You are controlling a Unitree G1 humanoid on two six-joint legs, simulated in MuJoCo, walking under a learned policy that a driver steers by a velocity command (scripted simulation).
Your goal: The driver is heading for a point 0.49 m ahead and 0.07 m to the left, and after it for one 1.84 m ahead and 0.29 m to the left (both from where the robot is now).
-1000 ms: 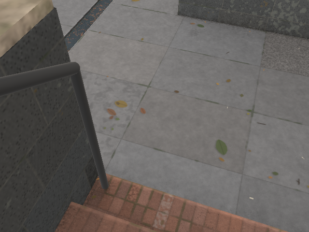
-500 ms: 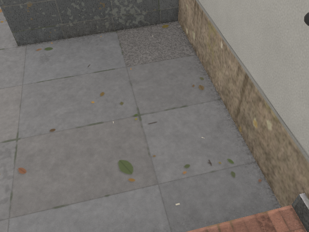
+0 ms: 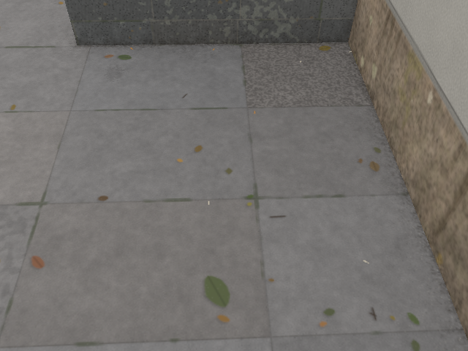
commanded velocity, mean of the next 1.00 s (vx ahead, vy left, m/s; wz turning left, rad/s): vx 0.31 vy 0.00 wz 0.30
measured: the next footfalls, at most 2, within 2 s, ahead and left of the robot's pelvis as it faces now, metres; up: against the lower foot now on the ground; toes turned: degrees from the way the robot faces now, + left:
left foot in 0.02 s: +0.14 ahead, +0.11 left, -0.17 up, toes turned +7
right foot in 0.46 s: +0.52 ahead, -0.03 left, -0.34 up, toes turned +6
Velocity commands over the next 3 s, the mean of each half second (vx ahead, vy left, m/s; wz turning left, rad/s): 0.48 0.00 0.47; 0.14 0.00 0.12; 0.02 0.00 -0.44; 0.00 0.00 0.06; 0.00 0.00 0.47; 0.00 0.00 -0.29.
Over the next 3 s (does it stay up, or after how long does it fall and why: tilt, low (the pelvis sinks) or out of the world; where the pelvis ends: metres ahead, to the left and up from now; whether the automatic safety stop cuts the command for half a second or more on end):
stays up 0.57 0.06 -0.24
